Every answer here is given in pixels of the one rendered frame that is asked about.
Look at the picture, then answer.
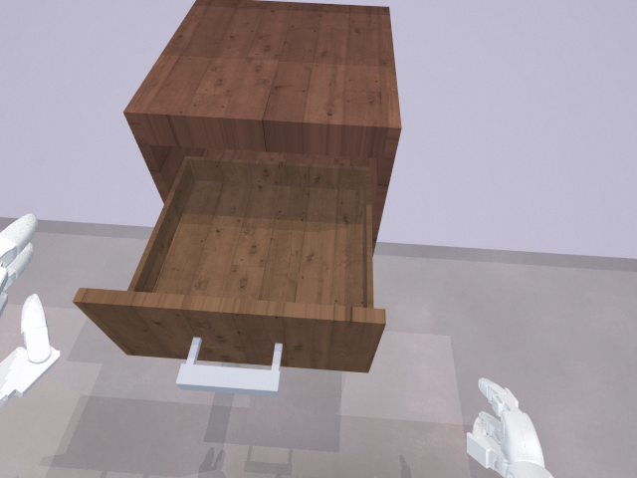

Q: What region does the robot right hand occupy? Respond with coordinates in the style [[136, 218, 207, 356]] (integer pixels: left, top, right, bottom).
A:
[[467, 377, 544, 478]]

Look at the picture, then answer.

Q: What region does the handle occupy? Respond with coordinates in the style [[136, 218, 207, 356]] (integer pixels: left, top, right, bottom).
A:
[[176, 337, 283, 397]]

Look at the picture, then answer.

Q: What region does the drawer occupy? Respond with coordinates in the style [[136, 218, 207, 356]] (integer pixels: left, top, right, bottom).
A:
[[73, 156, 386, 373]]

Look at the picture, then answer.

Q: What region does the robot left hand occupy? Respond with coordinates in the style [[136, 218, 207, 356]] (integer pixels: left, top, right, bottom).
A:
[[0, 213, 60, 408]]

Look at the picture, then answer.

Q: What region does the cabinet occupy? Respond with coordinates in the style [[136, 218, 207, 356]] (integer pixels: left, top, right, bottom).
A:
[[123, 0, 402, 258]]

